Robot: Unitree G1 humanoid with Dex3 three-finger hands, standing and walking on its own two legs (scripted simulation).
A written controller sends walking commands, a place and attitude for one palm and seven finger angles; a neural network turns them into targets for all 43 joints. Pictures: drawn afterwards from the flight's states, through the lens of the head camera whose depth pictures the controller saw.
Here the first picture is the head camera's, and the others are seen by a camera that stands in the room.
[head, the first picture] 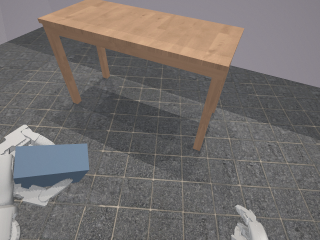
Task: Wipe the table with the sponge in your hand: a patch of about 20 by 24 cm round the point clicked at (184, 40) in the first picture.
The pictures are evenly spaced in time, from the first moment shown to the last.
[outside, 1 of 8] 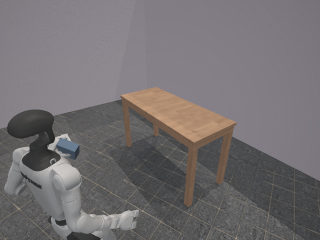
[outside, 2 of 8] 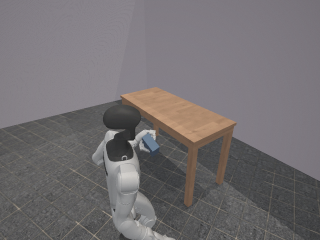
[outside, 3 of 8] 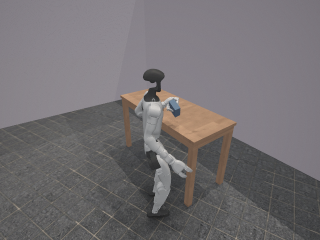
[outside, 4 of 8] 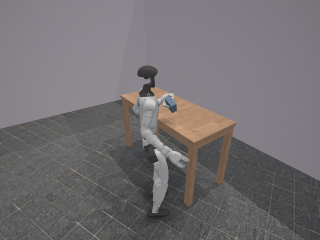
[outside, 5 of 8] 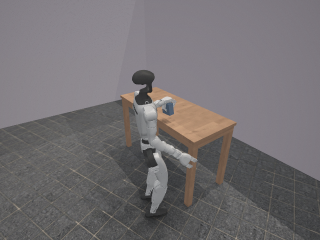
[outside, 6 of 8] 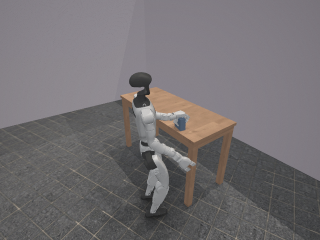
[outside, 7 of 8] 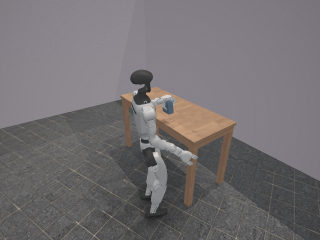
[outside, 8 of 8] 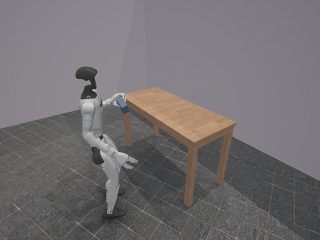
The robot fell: no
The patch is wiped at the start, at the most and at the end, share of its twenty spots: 0.00 0.95 0.95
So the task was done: yes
